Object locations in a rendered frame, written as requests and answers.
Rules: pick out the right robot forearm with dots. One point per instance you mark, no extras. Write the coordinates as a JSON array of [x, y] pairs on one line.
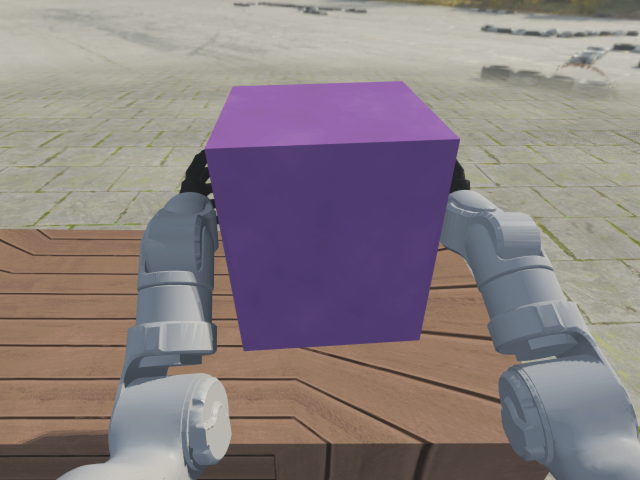
[[529, 314]]

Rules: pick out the left robot upper arm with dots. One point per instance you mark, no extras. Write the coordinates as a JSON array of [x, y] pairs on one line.
[[164, 428]]

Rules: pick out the robot left hand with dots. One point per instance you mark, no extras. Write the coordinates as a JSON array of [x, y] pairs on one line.
[[196, 176]]

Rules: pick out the pedestal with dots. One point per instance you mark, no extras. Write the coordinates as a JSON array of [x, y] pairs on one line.
[[411, 410]]

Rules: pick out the right robot upper arm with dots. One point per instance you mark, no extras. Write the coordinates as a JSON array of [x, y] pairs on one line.
[[570, 415]]

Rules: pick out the left robot forearm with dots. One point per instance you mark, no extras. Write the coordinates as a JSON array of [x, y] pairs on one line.
[[175, 283]]

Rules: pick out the robot right hand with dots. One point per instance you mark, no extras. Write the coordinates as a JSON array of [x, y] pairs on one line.
[[458, 179]]

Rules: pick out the carton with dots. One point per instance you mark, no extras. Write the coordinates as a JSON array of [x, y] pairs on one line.
[[331, 200]]

